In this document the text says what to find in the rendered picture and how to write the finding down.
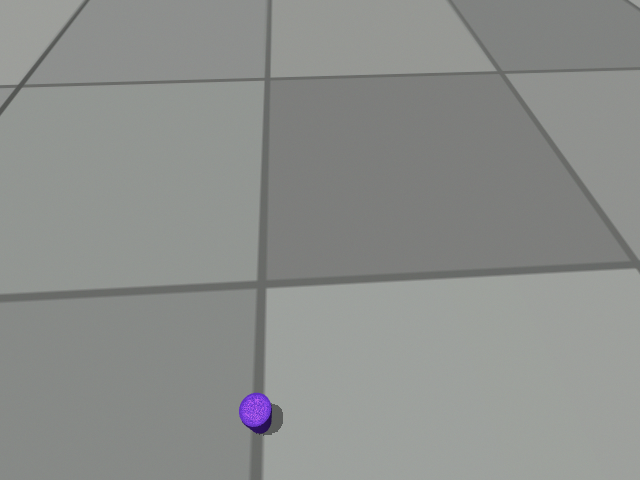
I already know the cup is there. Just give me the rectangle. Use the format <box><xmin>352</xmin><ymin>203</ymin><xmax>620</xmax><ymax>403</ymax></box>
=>
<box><xmin>239</xmin><ymin>393</ymin><xmax>272</xmax><ymax>433</ymax></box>

